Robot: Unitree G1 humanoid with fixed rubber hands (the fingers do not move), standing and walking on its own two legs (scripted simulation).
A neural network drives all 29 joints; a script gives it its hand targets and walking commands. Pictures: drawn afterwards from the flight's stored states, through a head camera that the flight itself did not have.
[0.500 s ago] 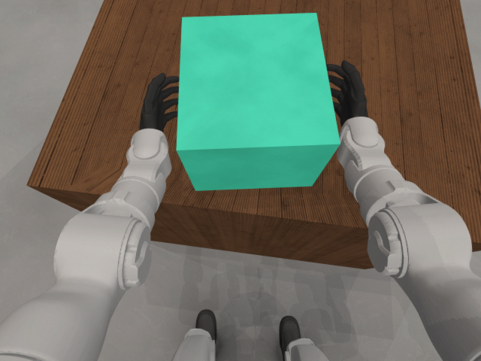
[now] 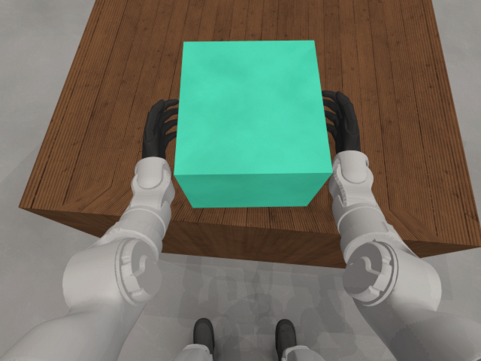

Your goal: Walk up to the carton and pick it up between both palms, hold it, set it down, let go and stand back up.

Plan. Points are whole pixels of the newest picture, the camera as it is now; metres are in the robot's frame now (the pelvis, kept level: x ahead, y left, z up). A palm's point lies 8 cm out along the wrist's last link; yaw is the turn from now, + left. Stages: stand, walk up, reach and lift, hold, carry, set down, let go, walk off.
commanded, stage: reach and lift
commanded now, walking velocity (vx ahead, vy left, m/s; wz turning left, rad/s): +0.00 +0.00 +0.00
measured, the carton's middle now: (249, 129) +0.50 -0.01 -0.04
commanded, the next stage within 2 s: none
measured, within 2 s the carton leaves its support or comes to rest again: neither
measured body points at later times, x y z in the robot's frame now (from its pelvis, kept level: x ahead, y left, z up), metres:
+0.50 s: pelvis +0.00 +0.00 +0.00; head +0.16 +0.01 +0.42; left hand +0.46 +0.15 -0.02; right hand +0.46 -0.17 +0.00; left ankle -0.01 +0.15 -0.74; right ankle -0.03 -0.14 -0.74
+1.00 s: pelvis +0.01 +0.00 +0.00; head +0.17 +0.00 +0.42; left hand +0.46 +0.15 -0.02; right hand +0.46 -0.17 -0.01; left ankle -0.01 +0.15 -0.74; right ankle -0.03 -0.14 -0.74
